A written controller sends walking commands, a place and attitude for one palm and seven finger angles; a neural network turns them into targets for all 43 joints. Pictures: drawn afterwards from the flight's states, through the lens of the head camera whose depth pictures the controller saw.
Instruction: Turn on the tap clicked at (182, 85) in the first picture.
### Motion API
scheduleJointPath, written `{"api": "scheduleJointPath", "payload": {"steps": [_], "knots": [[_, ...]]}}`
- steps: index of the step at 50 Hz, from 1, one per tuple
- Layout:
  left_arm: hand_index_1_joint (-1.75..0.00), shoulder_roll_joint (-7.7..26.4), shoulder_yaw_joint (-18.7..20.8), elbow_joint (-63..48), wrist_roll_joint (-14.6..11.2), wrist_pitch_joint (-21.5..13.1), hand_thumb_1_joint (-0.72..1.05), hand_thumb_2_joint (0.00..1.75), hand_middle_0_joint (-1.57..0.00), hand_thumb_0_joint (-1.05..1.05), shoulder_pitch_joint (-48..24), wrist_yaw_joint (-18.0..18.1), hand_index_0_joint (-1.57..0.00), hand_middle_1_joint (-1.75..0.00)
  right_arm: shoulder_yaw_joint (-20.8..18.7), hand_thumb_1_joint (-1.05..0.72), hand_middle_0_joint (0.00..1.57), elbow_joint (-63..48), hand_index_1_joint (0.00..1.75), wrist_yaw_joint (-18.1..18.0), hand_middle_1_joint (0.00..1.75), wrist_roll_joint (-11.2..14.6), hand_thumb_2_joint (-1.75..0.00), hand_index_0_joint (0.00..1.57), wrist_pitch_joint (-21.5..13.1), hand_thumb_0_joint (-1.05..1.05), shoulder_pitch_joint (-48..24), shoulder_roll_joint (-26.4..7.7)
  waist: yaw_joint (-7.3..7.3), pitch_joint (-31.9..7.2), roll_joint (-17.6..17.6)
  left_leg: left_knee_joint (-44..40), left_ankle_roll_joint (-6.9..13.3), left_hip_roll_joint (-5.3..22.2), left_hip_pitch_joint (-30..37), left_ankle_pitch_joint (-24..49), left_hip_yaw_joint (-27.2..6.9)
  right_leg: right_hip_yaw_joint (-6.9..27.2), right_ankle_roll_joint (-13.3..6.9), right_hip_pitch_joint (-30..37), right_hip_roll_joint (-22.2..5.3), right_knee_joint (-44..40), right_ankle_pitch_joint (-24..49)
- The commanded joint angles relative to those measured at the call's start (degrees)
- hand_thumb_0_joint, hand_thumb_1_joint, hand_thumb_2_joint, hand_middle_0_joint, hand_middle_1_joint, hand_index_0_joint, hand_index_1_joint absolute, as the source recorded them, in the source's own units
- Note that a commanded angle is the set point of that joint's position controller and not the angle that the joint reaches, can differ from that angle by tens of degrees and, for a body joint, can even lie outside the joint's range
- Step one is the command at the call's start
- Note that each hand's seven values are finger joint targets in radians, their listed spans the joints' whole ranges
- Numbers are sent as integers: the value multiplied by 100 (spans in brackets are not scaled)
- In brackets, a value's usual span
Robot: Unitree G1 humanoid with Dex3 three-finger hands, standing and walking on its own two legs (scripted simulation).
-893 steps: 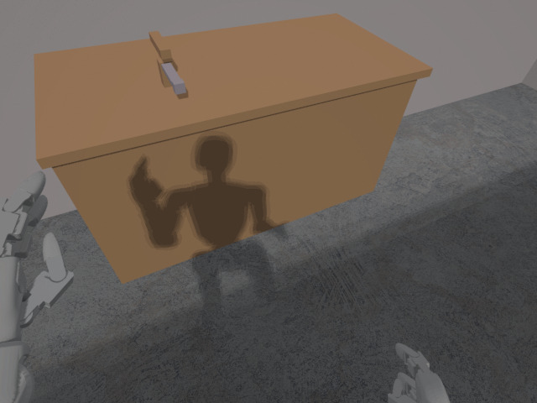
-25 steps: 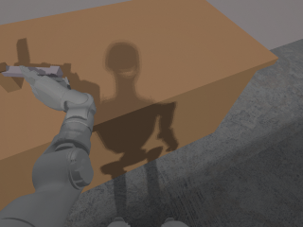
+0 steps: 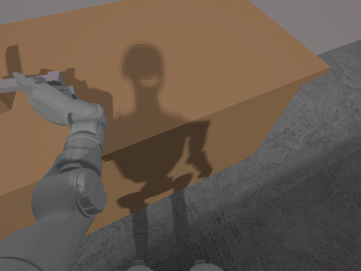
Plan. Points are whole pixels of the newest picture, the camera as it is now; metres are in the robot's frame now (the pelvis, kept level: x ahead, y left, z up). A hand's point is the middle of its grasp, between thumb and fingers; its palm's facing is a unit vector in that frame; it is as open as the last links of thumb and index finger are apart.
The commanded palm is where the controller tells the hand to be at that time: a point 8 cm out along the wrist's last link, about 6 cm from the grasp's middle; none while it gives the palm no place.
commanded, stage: lift the hand up off the lever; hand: left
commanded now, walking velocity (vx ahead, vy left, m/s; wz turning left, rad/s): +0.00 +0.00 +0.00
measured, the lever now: (55, 80) +0.54 +0.24 +0.09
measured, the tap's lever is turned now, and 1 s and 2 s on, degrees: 75 78 79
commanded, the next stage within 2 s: none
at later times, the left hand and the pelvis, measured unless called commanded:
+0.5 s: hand (67, 87) +0.50 +0.20 +0.10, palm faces +0.82 -0.55 -0.14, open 7.8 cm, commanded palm +0.45 +0.21 +0.11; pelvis +0.00 +0.01 +0.01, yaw +0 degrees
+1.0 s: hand (67, 84) +0.50 +0.20 +0.11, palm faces +0.83 -0.55 -0.14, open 7.8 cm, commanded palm +0.44 +0.21 +0.13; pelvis -0.01 +0.01 +0.01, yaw -1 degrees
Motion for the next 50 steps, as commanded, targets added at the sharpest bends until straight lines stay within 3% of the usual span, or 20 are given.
{"api": "scheduleJointPath", "payload": {"steps": [1, 2, 3, 5, 7, 11, 12, 16, 21, 22, 26, 27, 29, 31, 34, 36, 38, 44, 47, 50], "knots": [[-15, 1076, -278, -1038, 207, -285, 90, 90, -15, 0, -2715, -16, -15, -15, -226, -90, 20, -290, 30, -36, 30, 27, -90, 20, -94, 0, 855, -807, -132, -2360, 51, -140, 299, 8, 1265, 1986, 114, 474, 563, 1546, -429, -651, 2972], [-15, 1257, -133, -962, 227, -275, 90, 90, -15, 0, -2690, -13, -15, -15, -253, -90, 20, -248, 30, -45, 30, 25, -90, 20, -89, 0, 892, -842, -112, -2379, 67, -111, 294, 26, 1292, 2034, 91, 466, 544, 1495, -428, -611, 2962], [-15, 1153, -247, -1046, 214, -286, 90, 90, -15, 0, -2811, -21, -15, -15, -233, -90, 20, -280, 30, -35, 30, 22, -90, 20, -93, 0, 912, -838, -146, -2389, 164, -135, 291, 23, 1330, 2078, 92, 458, 540, 1462, -418, -614, 2926], [-15, 1289, -142, -1083, 204, -309, 90, 90, -15, 0, -2813, -23, -15, -15, -236, -90, 20, -277, 30, -28, 30, 25, -90, 20, -97, 0, 928, -842, -132, -2480, 123, -115, 301, 20, 1304, 2035, 114, 481, 565, 1562, -429, -635, 3012], [-15, 1403, -29, -1223, 203, -322, 90, 90, -15, 0, -2654, -47, -15, -15, -256, -90, 20, -302, 30, -33, 30, 26, -90, 20, -83, 0, 964, -856, -15, -2591, 262, -125, 282, 21, 1414, 2220, 119, 483, 542, 1683, -430, -594, 3192], [-15, 1121, -227, -1313, 160, -296, 90, 90, -15, 0, -2514, -84, -15, -15, -241, -90, 20, -329, 30, -3, 30, 57, -90, 20, -89, 0, 904, -814, -39, -2463, 179, -189, 289, 26, 1506, 2199, 146, 436, 532, 1701, -378, -682, 3049], [-15, 1300, -106, -1294, 161, -293, 90, 90, -15, 0, -2557, -83, -15, -15, -262, -90, 20, -272, 30, -12, 30, 55, -90, 20, -81, 0, 952, -861, -25, -2454, 208, -218, 274, 45, 1548, 2212, 100, 420, 509, 1675, -377, -660, 2965], [-15, 991, -383, -1580, 129, -335, 90, 90, -15, 0, -2771, -80, -15, -15, -254, -90, 20, -276, 30, 1, 30, 58, -90, 20, -127, 0, 867, -805, -84, -2448, 252, -291, 276, 48, 1766, 2212, 94, 396, 497, 1631, -332, -751, 2797], [-15, 1002, -309, -1452, 98, -236, 90, 90, -15, 0, -2453, -83, -15, -15, -264, -90, 20, -247, 30, 12, 30, 58, -90, 20, -121, 0, 845, -820, 0, -2304, 207, -371, 251, 28, 1727, 2225, 113, 374, 481, 1730, -332, -781, 2795], [-15, 1178, -157, -1336, 113, -198, 90, 90, -15, 0, -2384, -75, -15, -15, -283, -90, 20, -208, 30, 0, 30, 58, -90, 20, -104, 0, 867, -856, 37, -2237, 183, -391, 250, 35, 1703, 2168, 91, 370, 462, 1698, -338, -785, 2692], [-15, 778, -515, -1415, 113, -151, 90, 90, -15, 0, -2691, -55, -15, -15, -251, -90, 20, -237, 30, 14, 30, 73, -90, 20, -124, 0, 733, -791, -73, -2078, 188, -467, 247, 54, 1800, 2015, 63, 336, 457, 1489, -309, -865, 2384], [-15, 751, -517, -1341, 128, -134, 90, 90, -15, 0, -2767, -40, -15, -15, -264, -90, 20, -183, 30, 13, 30, 53, -90, 20, -148, 0, 758, -809, -97, -2011, 144, -463, 249, 62, 1865, 2050, 40, 308, 448, 1366, -298, -876, 2323], [-15, 1065, -271, -1246, 116, -102, 90, 90, -15, 0, -2740, 5, -15, -15, -266, -90, 20, -196, 30, -1, 30, 62, -90, 20, -146, 0, 749, -837, -61, -2000, 8, -497, 259, 44, 1645, 1807, 45, 347, 467, 1460, -323, -888, 2178], [-15, 908, -445, -1220, 161, -60, 90, 90, -15, 0, -2934, 15, -15, -15, -234, -90, 20, -197, 30, -4, 30, 57, -90, 20, -154, 0, 694, -802, -119, -1905, 103, -531, 264, 41, 1625, 1692, 52, 351, 465, 1383, -329, -935, 2054], [-15, 950, -423, -1314, 206, -60, 90, 90, -15, 0, -3032, 69, -15, -15, -238, -90, 20, -208, 30, -9, 30, 39, -90, 20, -191, 0, 692, -802, -75, -2104, 250, -528, 241, 55, 1803, 1808, 23, 327, 436, 1292, -312, -897, 1986], [-15, 936, -431, -1186, 199, -19, 90, 90, -15, 0, -2973, 73, -15, -15, -235, -90, 20, -205, 30, -18, 30, 39, -90, 20, -195, 0, 699, -793, -96, -2086, 118, -518, 249, 54, 1714, 1811, 43, 346, 454, 1392, -323, -921, 2081], [-15, 944, -424, -1321, 203, -16, 90, 90, -15, 0, -3011, 80, -15, -15, -234, -90, 20, -218, 30, -10, 30, 37, -90, 20, -203, 0, 712, -803, -44, -2191, 285, -526, 229, 61, 1873, 1952, 30, 324, 432, 1328, -310, -888, 2101], [-15, 1070, -395, -1346, 206, 16, 90, 90, -15, 0, -3254, 84, -15, -15, -238, -90, 20, -183, 30, -40, 30, 41, -90, 20, -238, 0, 684, -819, -118, -2169, 160, -527, 254, 64, 1764, 1776, 41, 358, 463, 1389, -320, -943, 2042], [-15, 1244, -268, -1609, 216, -15, 90, 90, -15, 0, -3170, 69, -15, -15, -258, -90, 20, -208, 30, -67, 30, 33, -90, 20, -234, 0, 740, -829, 16, -2483, 332, -541, 237, 51, 1954, 2062, 59, 376, 444, 1641, -321, -927, 2352], [-15, 1204, -293, -1686, 220, 19, 90, 90, -15, 0, -2965, 41, -15, -15, -244, -90, 20, -249, 30, -68, 30, 55, -90, 20, -218, 0, 725, -803, 19, -2418, 199, -547, 255, 49, 1882, 2141, 119, 385, 472, 1848, -335, -943, 2593]]}}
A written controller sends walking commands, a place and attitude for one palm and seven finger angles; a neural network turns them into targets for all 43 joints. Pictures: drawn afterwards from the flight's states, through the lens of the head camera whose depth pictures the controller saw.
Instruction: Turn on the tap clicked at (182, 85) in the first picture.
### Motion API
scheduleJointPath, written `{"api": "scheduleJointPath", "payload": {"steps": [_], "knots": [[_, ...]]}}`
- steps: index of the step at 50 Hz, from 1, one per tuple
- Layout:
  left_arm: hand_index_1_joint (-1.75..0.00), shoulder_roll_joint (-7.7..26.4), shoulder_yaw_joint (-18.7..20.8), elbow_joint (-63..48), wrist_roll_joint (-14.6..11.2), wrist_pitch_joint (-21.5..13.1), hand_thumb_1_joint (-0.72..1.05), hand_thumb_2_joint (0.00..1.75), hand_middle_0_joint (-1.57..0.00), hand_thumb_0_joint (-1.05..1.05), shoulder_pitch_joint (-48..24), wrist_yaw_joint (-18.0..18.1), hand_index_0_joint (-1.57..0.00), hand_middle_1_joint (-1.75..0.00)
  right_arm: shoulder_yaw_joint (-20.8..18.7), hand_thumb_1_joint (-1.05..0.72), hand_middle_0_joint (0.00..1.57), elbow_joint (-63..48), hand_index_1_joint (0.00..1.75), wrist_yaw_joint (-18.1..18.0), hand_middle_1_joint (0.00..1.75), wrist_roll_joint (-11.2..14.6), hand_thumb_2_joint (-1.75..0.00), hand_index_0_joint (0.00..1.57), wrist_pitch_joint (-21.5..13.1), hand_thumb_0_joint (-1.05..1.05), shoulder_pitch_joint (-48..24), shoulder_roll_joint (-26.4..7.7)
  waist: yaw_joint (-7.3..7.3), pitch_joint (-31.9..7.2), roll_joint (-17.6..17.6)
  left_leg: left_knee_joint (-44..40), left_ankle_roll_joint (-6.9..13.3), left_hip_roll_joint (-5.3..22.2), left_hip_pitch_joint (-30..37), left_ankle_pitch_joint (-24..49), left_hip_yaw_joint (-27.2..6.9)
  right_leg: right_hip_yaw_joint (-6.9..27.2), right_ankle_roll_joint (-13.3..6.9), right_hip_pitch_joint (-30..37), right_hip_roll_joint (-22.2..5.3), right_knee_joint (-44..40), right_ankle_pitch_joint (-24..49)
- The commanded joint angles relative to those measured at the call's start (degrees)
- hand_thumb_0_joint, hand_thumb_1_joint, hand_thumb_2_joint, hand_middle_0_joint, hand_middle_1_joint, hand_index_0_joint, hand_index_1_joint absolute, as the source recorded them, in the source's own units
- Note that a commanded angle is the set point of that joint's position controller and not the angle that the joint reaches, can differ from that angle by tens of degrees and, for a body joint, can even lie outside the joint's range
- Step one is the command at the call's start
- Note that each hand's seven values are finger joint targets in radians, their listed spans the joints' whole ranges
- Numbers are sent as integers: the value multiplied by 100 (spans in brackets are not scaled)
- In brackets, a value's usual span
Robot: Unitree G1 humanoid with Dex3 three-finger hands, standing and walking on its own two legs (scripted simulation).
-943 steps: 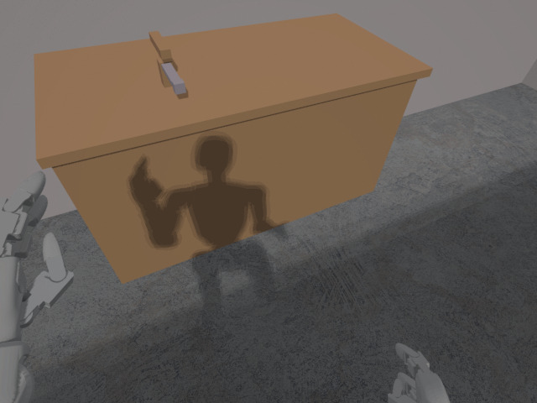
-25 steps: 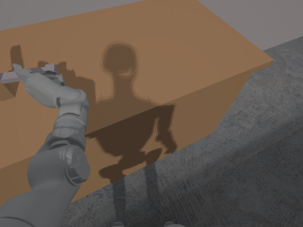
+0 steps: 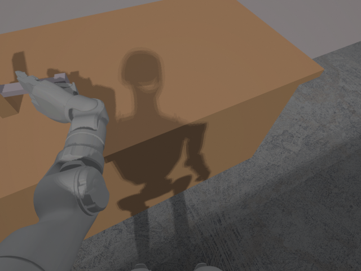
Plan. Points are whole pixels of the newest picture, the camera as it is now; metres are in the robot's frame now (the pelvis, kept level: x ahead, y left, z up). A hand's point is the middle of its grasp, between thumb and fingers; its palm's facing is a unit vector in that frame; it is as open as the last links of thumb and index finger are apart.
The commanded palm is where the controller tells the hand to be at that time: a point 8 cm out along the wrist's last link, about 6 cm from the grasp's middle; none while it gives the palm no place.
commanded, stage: lift the hand up off the lever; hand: left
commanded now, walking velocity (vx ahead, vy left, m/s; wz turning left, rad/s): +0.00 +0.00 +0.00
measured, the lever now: (62, 81) +0.55 +0.24 +0.09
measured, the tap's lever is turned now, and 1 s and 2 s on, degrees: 78 79 79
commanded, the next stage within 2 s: draw the hand back beside the body in 1.50 s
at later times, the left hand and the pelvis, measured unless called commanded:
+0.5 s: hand (68, 81) +0.50 +0.20 +0.13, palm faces +0.82 -0.55 -0.15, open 7.8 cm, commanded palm +0.44 +0.21 +0.14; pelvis +0.01 +0.00 +0.01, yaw +1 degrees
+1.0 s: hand (64, 78) +0.49 +0.19 +0.15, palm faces +0.83 -0.53 -0.15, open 7.8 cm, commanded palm +0.43 +0.21 +0.16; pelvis +0.00 -0.01 +0.01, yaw +1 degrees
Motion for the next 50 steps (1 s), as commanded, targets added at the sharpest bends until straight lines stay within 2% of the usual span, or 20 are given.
{"api": "scheduleJointPath", "payload": {"steps": [1, 5, 8, 11, 12, 14, 15, 17, 22, 23, 26, 27, 29, 32, 34, 37, 39, 44, 48, 50], "knots": [[-15, 1307, -361, -1488, 338, -374, 90, 90, -15, 0, -2801, 23, -15, -15, -253, -90, 20, -374, 30, -71, 30, 53, -90, 20, -103, 0, 646, -824, 36, -2521, 191, -290, 192, 46, 1551, 1920, 47, 303, 402, 1560, -338, -618, 2327], [-15, 1316, -349, -1601, 266, -332, 90, 90, -15, 0, -2786, 0, -15, -15, -260, -90, 20, -371, 30, -87, 30, 76, -90, 20, -124, 0, 608, -832, 16, -2403, 67, -336, 223, 31, 1545, 1828, 60, 332, 424, 1656, -336, -700, 2355], [-15, 1284, -398, -1635, 277, -291, 90, 90, -15, 0, -2771, -29, -15, -15, -263, -90, 20, -346, 30, -101, 30, 86, -90, 20, -114, 0, 590, -829, 30, -2354, 256, -394, 201, 37, 1674, 1876, 46, 307, 397, 1600, -337, -699, 2286], [-15, 1169, -491, -1491, 244, -212, 90, 90, -15, 0, -2721, -51, -15, -15, -251, -90, 20, -332, 30, -107, 30, 97, -90, 20, -129, 0, 527, -829, -21, -2112, 37, -440, 221, 14, 1541, 1686, 67, 310, 420, 1630, -335, -792, 2212], [-15, 1314, -375, -1359, 240, -166, 90, 90, -15, 0, -2681, -64, -15, -15, -269, -90, 20, -297, 30, -119, 30, 100, -90, 20, -117, 0, 565, -870, 20, -2071, 6, -461, 218, 9, 1515, 1640, 43, 311, 409, 1626, -341, -803, 2164], [-15, 1015, -641, -1440, 195, -122, 90, 90, -15, 0, -2879, -93, -15, -15, -244, -90, 20, -325, 30, -115, 30, 117, -90, 20, -122, 0, 512, -823, -49, -2061, 112, -501, 219, 6, 1624, 1643, 64, 301, 417, 1564, -341, -845, 2131], [-15, 1074, -573, -1422, 174, -115, 90, 90, -15, 0, -2874, -82, -15, -15, -246, -90, 20, -307, 30, -115, 30, 113, -90, 20, -128, 0, 526, -835, -53, -2087, 27, -495, 229, -3, 1639, 1624, 53, 306, 429, 1595, -343, -872, 2148], [-15, 1173, -483, -1409, 183, -84, 90, 90, -15, 0, -2763, -87, -15, -15, -260, -90, 20, -302, 30, -118, 30, 106, -90, 20, -110, 0, 545, -863, 33, -2139, 135, -519, 205, 2, 1716, 1758, 41, 289, 402, 1609, -340, -839, 2216], [-15, 858, -624, -1523, 127, 0, 90, 90, -15, 0, -2430, -95, -15, -15, -288, -90, 20, -325, 30, -84, 30, 131, -90, 20, -78, 0, 503, -831, 100, -2179, 113, -522, 166, 16, 1959, 2118, 19, 237, 382, 1675, -328, -822, 2446], [-15, 714, -747, -1534, 76, 31, 90, 90, -15, 0, -2535, -109, -15, -15, -265, -90, 20, -335, 30, -78, 30, 146, -90, 20, -71, 0, 492, -824, 30, -2083, 77, -558, 163, 19, 1954, 2115, 21, 220, 393, 1645, -335, -832, 2431], [-15, 684, -717, -1690, -3, 100, 90, 90, -15, 0, -2529, -103, -15, -15, -269, -90, 20, -367, 30, -78, 30, 153, -90, 20, -56, 0, 404, -813, 94, -2110, 18, -600, 171, -20, 1920, 1995, 64, 251, 413, 1818, -352, -892, 2480], [-15, 878, -532, -1700, 14, 123, 90, 90, -15, 0, -2428, -86, -15, -15, -295, -90, 20, -341, 30, -94, 30, 154, -90, 20, -42, 0, 408, -837, 174, -2127, 57, -614, 158, -11, 1950, 2056, 44, 243, 388, 1860, -358, -878, 2493], [-15, 716, -657, -1803, 28, 159, 90, 90, -15, 0, -2456, -64, -15, -15, -273, -90, 20, -373, 30, -90, 30, 153, -90, 20, -37, 0, 366, -797, 149, -2086, -87, -634, 169, -18, 1928, 2069, 61, 240, 411, 1911, -359, -891, 2578], [-15, 966, -462, -1806, 106, 239, 90, 90, -15, 0, -2432, -21, -15, -15, -284, -90, 20, -354, 30, -125, 30, 152, -90, 20, -32, 0, 281, -829, 185, -1961, -136, -652, 184, -36, 1773, 1887, 69, 285, 425, 1975, -400, -920, 2587], [-15, 897, -564, -1928, 123, 248, 90, 90, -15, 0, -2605, -30, -15, -15, -275, -90, 20, -379, 30, -134, 30, 159, -90, 20, -38, 0, 272, -803, 138, -2024, -217, -659, 191, -31, 1777, 1841, 70, 301, 446, 1988, -414, -913, 2568], [-15, 809, -639, -2083, 138, 283, 90, 90, -15, 0, -2502, -52, -15, -15, -294, -90, 20, -390, 30, -157, 30, 160, -90, 20, -59, 0, 204, -794, 197, -2135, -46, -642, 185, -45, 1926, 1932, 96, 311, 428, 2024, -405, -923, 2644], [-15, 597, -813, -1999, 98, 349, 90, 90, -15, 0, -2528, -79, -15, -15, -270, -90, 20, -377, 30, -158, 30, 177, -90, 20, -66, 0, 179, -762, 117, -1947, -125, -672, 187, -41, 1908, 1861, 99, 290, 451, 1962, -408, -964, 2603], [-15, 941, -551, -1877, 7, 487, 90, 90, -15, 0, -2517, -109, -15, -15, -260, -90, 20, -373, 30, -211, 30, 221, -90, 20, -55, 0, 152, -798, 175, -1913, -282, -769, 196, -66, 1717, 1566, 95, 352, 488, 2140, -469, -1058, 2505], [-15, 866, -682, -1942, 84, 505, 90, 90, -15, 0, -2661, -103, -15, -15, -244, -90, 20, -369, 30, -223, 30, 217, -90, 20, -85, 0, 99, -771, 165, -1920, -146, -780, 198, -69, 1750, 1580, 102, 353, 479, 2102, -466, -1053, 2533], [-15, 907, -649, -2010, 77, 487, 90, 90, -15, 0, -2675, -94, -15, -15, -252, -90, 20, -379, 30, -222, 30, 219, -90, 20, -103, 0, 122, -778, 181, -2000, -250, -778, 205, -71, 1781, 1580, 100, 357, 492, 2155, -464, -1065, 2545]]}}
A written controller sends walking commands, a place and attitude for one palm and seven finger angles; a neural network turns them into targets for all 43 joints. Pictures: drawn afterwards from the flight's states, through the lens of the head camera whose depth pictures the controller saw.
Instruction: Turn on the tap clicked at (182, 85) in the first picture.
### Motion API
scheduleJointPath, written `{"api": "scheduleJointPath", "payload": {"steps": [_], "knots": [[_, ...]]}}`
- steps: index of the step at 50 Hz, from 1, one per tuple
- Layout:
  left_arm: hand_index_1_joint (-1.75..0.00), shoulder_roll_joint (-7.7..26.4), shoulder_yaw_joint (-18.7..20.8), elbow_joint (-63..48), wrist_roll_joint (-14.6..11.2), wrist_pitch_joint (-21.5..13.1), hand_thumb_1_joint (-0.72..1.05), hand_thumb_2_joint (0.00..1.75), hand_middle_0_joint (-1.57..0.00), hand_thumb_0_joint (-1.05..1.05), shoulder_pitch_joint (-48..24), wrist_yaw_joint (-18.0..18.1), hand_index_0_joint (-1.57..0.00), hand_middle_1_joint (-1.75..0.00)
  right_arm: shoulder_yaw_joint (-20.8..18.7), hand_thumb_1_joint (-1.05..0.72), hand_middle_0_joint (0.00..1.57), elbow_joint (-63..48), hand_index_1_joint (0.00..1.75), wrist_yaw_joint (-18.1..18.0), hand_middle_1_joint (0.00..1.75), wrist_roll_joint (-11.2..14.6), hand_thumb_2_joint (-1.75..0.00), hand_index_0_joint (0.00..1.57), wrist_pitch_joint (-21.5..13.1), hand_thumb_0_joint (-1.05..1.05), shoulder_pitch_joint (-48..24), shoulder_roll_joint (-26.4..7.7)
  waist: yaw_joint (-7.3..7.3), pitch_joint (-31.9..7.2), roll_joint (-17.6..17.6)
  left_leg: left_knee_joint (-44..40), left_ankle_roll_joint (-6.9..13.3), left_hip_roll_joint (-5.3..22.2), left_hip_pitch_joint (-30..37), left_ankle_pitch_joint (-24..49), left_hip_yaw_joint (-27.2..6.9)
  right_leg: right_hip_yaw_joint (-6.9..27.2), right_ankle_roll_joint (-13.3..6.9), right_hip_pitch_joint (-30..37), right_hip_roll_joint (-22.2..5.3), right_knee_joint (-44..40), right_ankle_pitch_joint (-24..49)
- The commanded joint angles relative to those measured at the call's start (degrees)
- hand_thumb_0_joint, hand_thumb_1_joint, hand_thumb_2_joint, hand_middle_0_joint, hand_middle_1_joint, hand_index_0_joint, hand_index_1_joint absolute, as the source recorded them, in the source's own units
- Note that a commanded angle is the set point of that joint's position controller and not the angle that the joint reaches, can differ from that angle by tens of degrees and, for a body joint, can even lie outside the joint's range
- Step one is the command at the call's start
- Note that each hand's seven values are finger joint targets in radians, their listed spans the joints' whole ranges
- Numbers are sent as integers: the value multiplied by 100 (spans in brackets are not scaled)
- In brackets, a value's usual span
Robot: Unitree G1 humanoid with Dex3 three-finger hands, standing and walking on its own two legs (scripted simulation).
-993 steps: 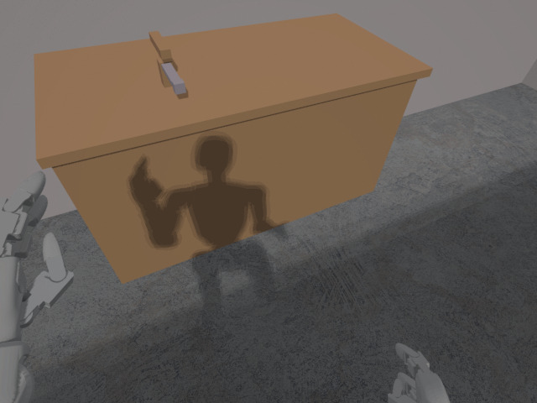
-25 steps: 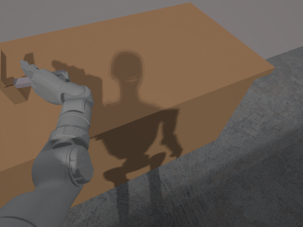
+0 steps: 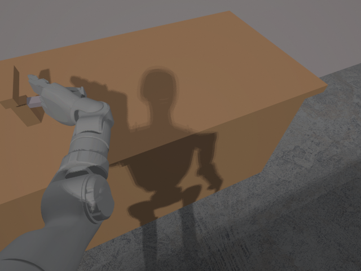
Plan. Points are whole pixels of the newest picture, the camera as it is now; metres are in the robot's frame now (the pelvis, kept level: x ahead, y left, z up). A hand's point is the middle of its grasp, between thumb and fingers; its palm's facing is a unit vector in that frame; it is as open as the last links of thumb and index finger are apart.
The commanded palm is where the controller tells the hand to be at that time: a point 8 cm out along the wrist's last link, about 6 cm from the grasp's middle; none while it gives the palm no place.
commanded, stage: lift the hand up off the lever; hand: left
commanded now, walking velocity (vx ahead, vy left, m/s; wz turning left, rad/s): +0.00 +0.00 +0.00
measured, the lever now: (80, 95) +0.56 +0.24 +0.07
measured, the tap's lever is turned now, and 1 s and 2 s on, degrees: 79 79 79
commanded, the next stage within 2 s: draw the hand back beside the body in 0.50 s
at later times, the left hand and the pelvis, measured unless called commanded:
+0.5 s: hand (81, 89) +0.48 +0.19 +0.15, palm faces +0.81 -0.56 -0.15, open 7.8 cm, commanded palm +0.43 +0.21 +0.15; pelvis -0.01 +0.01 +0.00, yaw +0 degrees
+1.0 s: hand (57, 123) +0.38 +0.21 +0.16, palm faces +0.30 -0.93 -0.20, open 7.7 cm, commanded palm +0.34 +0.24 +0.17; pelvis +0.00 +0.02 +0.03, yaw -4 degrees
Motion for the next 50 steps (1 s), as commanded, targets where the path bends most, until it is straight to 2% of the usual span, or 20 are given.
{"api": "scheduleJointPath", "payload": {"steps": [1, 2, 5, 7, 11, 17, 20, 22, 30, 31, 32, 33, 36, 38, 40, 41, 42, 43, 47, 50], "knots": [[-15, 1152, -346, -1270, 249, -334, 90, 90, -15, 0, -2885, 45, -15, -15, -215, -90, 20, -428, 30, -69, 30, 43, -90, 20, -171, 0, 348, -713, -72, -2094, -252, -189, 273, -26, 895, 1349, 177, 411, 568, 1330, -440, -625, 2461], [-15, 1275, -233, -1280, 239, -320, 90, 90, -15, 0, -2817, 26, -15, -15, -222, -90, 20, -413, 30, -79, 30, 40, -90, 20, -165, 0, 371, -743, 13, -2132, -156, -200, 263, -42, 890, 1382, 160, 415, 547, 1375, -438, -605, 2494], [-15, 1152, -402, -1143, 198, -253, 90, 90, -15, 0, -2945, -24, -15, -15, -195, -90, 20, -427, 30, -94, 30, 68, -90, 20, -163, 0, 342, -732, -96, -1910, -301, -263, 273, -38, 802, 1163, 169, 431, 581, 1315, -451, -706, 2286], [-15, 1381, -197, -1316, 181, -280, 90, 90, -15, 0, -2868, -11, -15, -15, -224, -90, 20, -422, 30, -111, 30, 75, -90, 20, -180, 0, 319, -752, 23, -2105, -161, -273, 277, -44, 919, 1247, 176, 444, 551, 1435, -442, -719, 2344], [-15, 937, -574, -1454, 178, -263, 90, 90, -15, 0, -2886, -32, -15, -15, -213, -90, 20, -431, 30, -81, 30, 85, -90, 20, -201, 0, 306, -705, -52, -2067, -146, -302, 265, -12, 1159, 1470, 178, 357, 523, 1348, -386, -707, 2384], [-15, 1060, -398, -1275, 88, -120, 90, 90, -15, 0, -2821, 14, -15, -15, -226, -90, 20, -348, 30, -89, 30, 91, -90, 20, -216, 0, 234, -752, 34, -1835, -182, -424, 244, -20, 1116, 1273, 144, 348, 480, 1288, -368, -818, 1993], [-15, 894, -581, -1136, 176, -107, 90, 90, -15, 0, -3144, 74, -15, -15, -193, -90, 20, -331, 30, -75, 30, 70, -90, 20, -231, 0, 224, -717, -83, -1658, -292, -446, 251, -11, 1033, 1115, 123, 316, 478, 1072, -357, -826, 1705], [-15, 1166, -345, -1215, 232, -156, 90, 90, -15, 0, -3132, 138, -15, -15, -215, -90, 20, -327, 30, -76, 30, 53, -90, 20, -243, 0, 210, -738, 27, -1847, -125, -409, 247, -18, 1071, 1148, 122, 344, 452, 1075, -352, -784, 1688], [-15, 1161, -375, -1109, 260, -176, 90, 90, -15, 0, -3292, 148, -15, -15, -187, -90, 20, -387, 30, -86, 30, 31, -90, 20, -237, 0, 314, -711, -53, -2013, -249, -350, 265, -3, 957, 1201, 163, 369, 505, 1152, -382, -731, 1895], [-15, 1085, -1319, -1756, 369, -251, 90, 90, -15, 0, -2701, -750, -15, -15, -293, -90, 20, -657, 30, -211, 30, 93, -90, 20, -99, 0, 317, -831, -117, -2274, -464, -278, 277, -54, 1236, 1557, 305, 541, 476, 1592, -352, -626, 2651], [-16, 1502, -892, -2008, 225, -332, 90, 90, -15, 0, -2280, -1150, -15, -16, -308, -90, 20, -824, 30, -315, 30, 175, -90, 20, -54, 0, 410, -856, 100, -2685, -271, -322, 293, -68, 1409, 1838, 351, 589, 471, 2009, -381, -639, 3207], [-16, 1399, -1104, -2415, 54, -390, 90, 90, -15, 0, -1928, -1525, -15, -16, -256, -90, 20, -934, 30, -382, 30, 289, -90, 20, -2, 0, 414, -791, 211, -2765, -144, -412, 288, -65, 1553, 2019, 377, 639, 475, 2301, -384, -642, 3602], [-17, 1202, -1209, -2840, -629, -549, 90, 90, -16, 0, -312, -2647, -16, -17, -147, -90, 20, -1122, 30, -516, 30, 512, -90, 20, 26, 0, 331, -761, 425, -2029, -755, -712, 278, -48, 1524, 1887, 377, 659, 545, 2739, -366, -870, 4147], [-17, 1449, -840, -3239, -1050, -561, 90, 90, -16, 0, 422, -2990, -16, -17, -88, -90, 20, -1263, 30, -610, 30, 645, -90, 20, 75, 0, 112, -747, 693, -1702, -576, -940, 271, -31, 1656, 1727, 400, 688, 527, 2935, -385, -1054, 3912], [-18, 1502, -702, -3920, -1214, -484, 90, 90, -16, 0, 572, -2873, -16, -18, -46, -90, 20, -1372, 30, -651, 30, 691, -90, 20, 71, 0, -188, -694, 782, -1429, -471, -1073, 274, -36, 1770, 1452, 423, 731, 565, 2923, -409, -1268, 3417], [-18, 2532, -907, -3488, -1023, -635, 90, 90, -16, 0, 1103, -3433, -16, -18, -30, -90, 20, -1176, 30, -554, 30, 796, -90, 20, 94, 0, -56, -853, 580, -1208, -462, -1421, 278, 46, 2095, 1406, 447, 737, 594, 3062, -460, -1348, 3330], [-19, 2832, -649, -3865, -1147, -796, 90, 90, -16, 0, 998, -3710, -16, -19, -47, -90, 20, -1337, 30, -556, 30, 840, -90, 20, 89, 0, -180, -859, 718, -1172, -51, -1487, 318, 22, 2284, 1496, 521, 761, 540, 3092, -434, -1450, 3227], [-19, 2616, -1067, -4465, -1173, -992, 90, 90, -16, 0, 641, -3940, -16, -19, 0, -90, 20, -1483, 30, -562, 30, 889, -90, 20, 33, 0, -400, -806, 644, -1068, 339, -1571, 327, -9, 2557, 1576, 562, 769, 499, 3002, -410, -1575, 3081], [-20, 1753, -1917, -5137, -1390, -1332, 90, 90, -17, 0, 907, -4372, -17, -20, -14, -90, 20, -1677, 30, -607, 30, 955, -90, 20, -256, 0, -819, -791, 495, -576, -31, -1858, 362, 39, 3261, 1442, 487, 688, 451, 2442, -236, -2039, 2328], [-21, 1619, -2023, -4959, -1401, -1369, 90, 90, -17, 0, 1582, -4476, -17, -21, 31, -90, 20, -1646, 30, -622, 30, 931, -90, 20, -330, 0, -907, -808, 520, -214, -329, -2059, 355, 19, 3271, 1112, 401, 648, 422, 2389, -197, -2221, 1810]]}}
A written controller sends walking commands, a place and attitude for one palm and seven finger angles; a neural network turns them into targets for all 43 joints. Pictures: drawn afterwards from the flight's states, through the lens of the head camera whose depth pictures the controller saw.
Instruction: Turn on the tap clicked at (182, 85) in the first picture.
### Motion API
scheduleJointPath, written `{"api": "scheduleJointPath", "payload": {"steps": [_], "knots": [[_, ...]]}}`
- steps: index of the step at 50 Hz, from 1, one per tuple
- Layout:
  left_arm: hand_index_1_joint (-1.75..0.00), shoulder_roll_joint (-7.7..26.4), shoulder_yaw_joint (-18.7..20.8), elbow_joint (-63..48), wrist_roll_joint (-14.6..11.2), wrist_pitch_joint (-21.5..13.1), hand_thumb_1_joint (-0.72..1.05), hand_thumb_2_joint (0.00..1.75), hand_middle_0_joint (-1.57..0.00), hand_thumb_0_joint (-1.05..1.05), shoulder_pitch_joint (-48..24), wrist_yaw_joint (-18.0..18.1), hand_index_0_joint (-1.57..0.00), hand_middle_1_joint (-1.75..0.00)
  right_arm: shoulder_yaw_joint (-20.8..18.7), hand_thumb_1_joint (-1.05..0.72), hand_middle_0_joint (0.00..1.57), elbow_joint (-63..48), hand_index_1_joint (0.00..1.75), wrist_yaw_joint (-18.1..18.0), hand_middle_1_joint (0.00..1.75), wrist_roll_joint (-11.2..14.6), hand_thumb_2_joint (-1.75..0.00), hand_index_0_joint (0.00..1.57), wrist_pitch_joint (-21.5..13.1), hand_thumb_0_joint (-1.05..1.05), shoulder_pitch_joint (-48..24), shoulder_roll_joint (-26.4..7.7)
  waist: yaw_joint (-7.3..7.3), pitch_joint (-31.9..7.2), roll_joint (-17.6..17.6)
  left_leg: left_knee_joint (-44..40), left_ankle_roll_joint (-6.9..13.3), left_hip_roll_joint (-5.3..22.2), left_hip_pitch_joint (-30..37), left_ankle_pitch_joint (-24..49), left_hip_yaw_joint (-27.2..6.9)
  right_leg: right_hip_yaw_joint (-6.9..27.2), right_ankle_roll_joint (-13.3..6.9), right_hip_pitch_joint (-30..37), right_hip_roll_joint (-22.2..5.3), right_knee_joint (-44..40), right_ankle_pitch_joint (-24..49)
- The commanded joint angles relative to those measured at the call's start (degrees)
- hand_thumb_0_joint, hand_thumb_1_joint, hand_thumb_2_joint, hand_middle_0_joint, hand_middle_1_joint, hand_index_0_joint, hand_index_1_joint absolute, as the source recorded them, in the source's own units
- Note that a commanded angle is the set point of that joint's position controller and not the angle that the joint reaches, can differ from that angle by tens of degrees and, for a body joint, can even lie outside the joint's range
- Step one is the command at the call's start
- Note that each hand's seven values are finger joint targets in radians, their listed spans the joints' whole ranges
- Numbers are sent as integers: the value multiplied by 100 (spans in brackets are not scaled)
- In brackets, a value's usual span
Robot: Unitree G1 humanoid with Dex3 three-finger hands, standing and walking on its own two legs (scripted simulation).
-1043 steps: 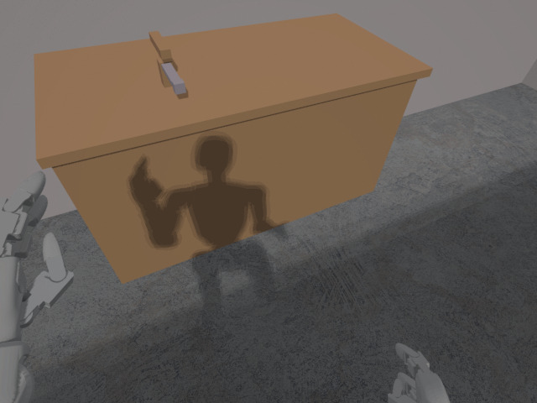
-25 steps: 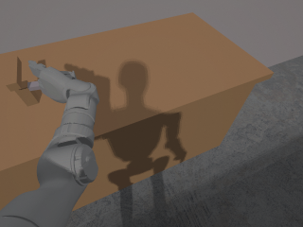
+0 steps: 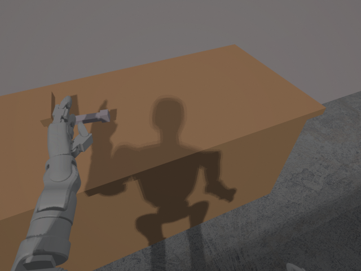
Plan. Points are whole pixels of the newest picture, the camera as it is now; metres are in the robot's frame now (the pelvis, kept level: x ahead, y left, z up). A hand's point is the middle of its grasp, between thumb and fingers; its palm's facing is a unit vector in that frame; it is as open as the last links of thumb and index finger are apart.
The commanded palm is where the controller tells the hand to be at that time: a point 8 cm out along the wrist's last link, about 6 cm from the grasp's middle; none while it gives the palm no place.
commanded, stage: draw the hand back beside the body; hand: left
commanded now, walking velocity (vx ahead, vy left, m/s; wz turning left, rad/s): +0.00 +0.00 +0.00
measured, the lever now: (105, 115) +0.55 +0.26 +0.04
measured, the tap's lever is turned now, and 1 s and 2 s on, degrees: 79 79 79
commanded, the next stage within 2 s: step back with the hand held close in 1.08 s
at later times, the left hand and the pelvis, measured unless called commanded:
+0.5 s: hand (51, 174) +0.25 +0.24 +0.16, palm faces +0.35 -0.91 -0.24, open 7.5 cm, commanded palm +0.20 +0.28 +0.16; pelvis -0.01 +0.01 +0.01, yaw +1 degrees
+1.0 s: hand (15, 214) +0.17 +0.26 +0.17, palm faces +0.45 -0.83 -0.33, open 7.4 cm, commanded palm +0.13 +0.29 +0.18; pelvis -0.02 +0.01 +0.01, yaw +2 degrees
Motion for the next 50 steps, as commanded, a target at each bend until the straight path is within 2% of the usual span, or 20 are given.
{"api": "scheduleJointPath", "payload": {"steps": [1, 2, 5, 7, 8, 11, 12, 13, 16, 20, 26, 33, 35, 38, 40, 41, 43, 45, 47, 50], "knots": [[-21, 725, -304, -1719, -2, -675, 90, 90, -17, 0, -1990, -281, -17, -21, -83, -90, 20, -923, 30, -54, 30, 21, -90, 20, -423, 0, -885, -555, 12, -819, -332, -555, 209, -40, 818, 466, -69, 117, 270, 79, -230, -765, 965], [-22, 699, -337, -1699, 11, -687, 90, 90, -17, 0, -1879, -326, -17, -22, -78, -90, 20, -919, 30, -58, 30, 17, -90, 20, -434, 0, -949, -563, 34, -681, -77, -605, 198, -58, 901, 395, -50, 123, 246, -21, -227, -859, 846], [-22, 936, -45, -1946, -21, -710, 90, 90, -18, 0, -1314, -382, -18, -22, -21, -90, 20, -1013, 30, -76, 30, -24, -90, 20, -407, 0, -1102, -540, 163, -809, -460, -707, 194, -70, 895, 457, -91, 95, 244, 339, -252, -874, 912], [-23, 1128, 160, -2149, -11, -730, 90, 90, -18, 0, -1185, -426, -18, -23, 3, -90, 20, -1027, 30, -83, 30, -46, -90, 20, -395, 0, -1211, -539, 212, -716, -293, -771, 163, -84, 924, 478, -95, 91, 226, 364, -245, -967, 905], [-23, 933, 26, -2234, -30, -728, 90, 90, -18, 0, -1035, -453, -18, -23, 46, -90, 20, -1075, 30, -88, 30, -56, -90, 20, -378, 0, -1291, -457, 226, -645, -158, -833, 148, -77, 948, 454, -102, 85, 224, 417, -253, -958, 862], [-24, 1139, 293, -2715, -54, -720, 90, 90, -18, 0, -771, -459, -18, -24, 73, -90, 20, -1168, 30, -110, 30, -99, -90, 20, -371, 0, -1390, -432, 277, -712, -265, -877, 140, -61, 1002, 544, -104, 78, 221, 605, -247, -1028, 953], [-25, 1267, 421, -2911, -31, -733, 90, 90, -18, 0, -707, -461, -18, -25, 65, -90, 20, -1164, 30, -110, 30, -104, -90, 20, -388, 0, -1408, -451, 296, -752, 97, -897, 118, -71, 1101, 596, -98, 91, 201, 588, -239, -1078, 964], [-25, 1094, 295, -3092, -34, -737, 90, 90, -18, 0, -579, -471, -18, -25, 109, -90, 20, -1198, 30, -110, 30, -121, -90, 20, -395, 0, -1424, -379, 300, -676, 254, -956, 80, -57, 1122, 626, -149, 57, 183, 631, -237, -1050, 955], [-26, 983, 241, -3470, -50, -710, 90, 90, -19, 0, -109, -474, -19, -26, 106, -90, 20, -1264, 30, -93, 30, -151, -90, 20, -444, 0, -1449, -381, 311, -666, -21, -1002, 88, -32, 1198, 695, -165, 35, 191, 697, -215, -1109, 997], [-27, 904, 225, -3973, -24, -723, 90, 90, -19, 0, 421, -475, -19, -27, 107, -90, 20, -1261, 30, -65, 30, -185, -90, 20, -512, 0, -1464, -368, 324, -559, 185, -1074, 55, -14, 1294, 780, -204, 14, 175, 705, -208, -1174, 984], [-29, 993, 454, -4522, -24, -779, 90, 90, -20, 0, 1413, -452, -20, -29, 60, -90, 20, -1222, 30, -25, 30, -228, -90, 20, -605, 0, -1480, -378, 398, -436, -121, -1098, 66, -24, 1256, 883, -219, -19, 185, 793, -214, -1248, 1000], [-30, 1107, 801, -5222, -16, -853, 90, 90, -20, 0, 2605, -427, -20, -30, 5, -90, 20, -1183, 30, -5, 30, -261, -90, 20, -734, 0, -1481, -351, 476, -324, 214, -1054, 20, -20, 1198, 1026, -205, -35, 186, 856, -263, -1253, 1045], [-30, 1104, 861, -5361, -22, -884, 90, 90, -20, 0, 2911, -417, -20, -30, -25, -90, 20, -1188, 30, -4, 30, -266, -90, 20, -773, 0, -1461, -364, 471, -233, -67, -1036, 33, -10, 1136, 971, -210, -46, 198, 818, -249, -1271, 991], [-30, 1145, 994, -5616, -25, -933, 90, 90, -20, 0, 3313, -416, -20, -30, -40, -90, 20, -1183, 30, 4, 30, -266, -90, 20, -846, 0, -1459, -349, 489, -128, 188, -1024, 31, -21, 1099, 834, -219, -25, 198, 768, -268, -1293, 853], [-30, 1185, 1101, -5709, -31, -963, 90, 90, -20, 0, 3629, -402, -20, -30, -63, -90, 20, -1182, 30, -1, 30, -279, -90, 20, -891, 0, -1431, -357, 496, -98, 50, -982, 38, -17, 1046, 807, -211, -39, 213, 752, -277, -1282, 842], [-30, 1143, 1051, -5687, -36, -961, 90, 90, -20, 0, 3577, -404, -20, -30, -73, -90, 20, -1172, 30, -10, 30, -285, -90, 20, -907, 0, -1430, -361, 467, -88, -78, -938, 67, -36, 1049, 787, -169, -18, 229, 709, -287, -1300, 866], [-30, 1026, 892, -5689, -8, -973, 90, 90, -20, 0, 3297, -398, -20, -30, -78, -90, 20, -1116, 30, -35, 30, -278, -90, 20, -949, 0, -1431, -363, 387, 69, 114, -925, 68, -36, 1089, 648, -173, -2, 239, 540, -283, -1337, 717], [-30, 1000, 868, -5497, -8, -955, 90, 90, -20, 0, 3237, -374, -20, -30, -80, -90, 20, -1091, 30, -58, 30, -269, -90, 20, -970, 0, -1402, -376, 375, 162, -89, -926, 93, -52, 1051, 476, -189, 2, 253, 480, -281, -1361, 554], [-30, 1163, 981, -5528, -10, -958, 90, 90, -20, 0, 3135, -364, -20, -30, -93, -90, 20, -1070, 30, -84, 30, -278, -90, 20, -996, 0, -1436, -406, 397, 130, -86, -885, 116, -72, 1086, 434, -183, 33, 252, 466, -296, -1397, 510], [-30, 1052, 899, -5448, -19, -957, 90, 90, -20, 0, 3161, -362, -20, -30, -52, -90, 20, -1095, 30, -92, 30, -283, -90, 20, -1012, 0, -1467, -351, 436, 138, -124, -938, 119, -82, 1044, 356, -199, 22, 254, 527, -306, -1379, 400]]}}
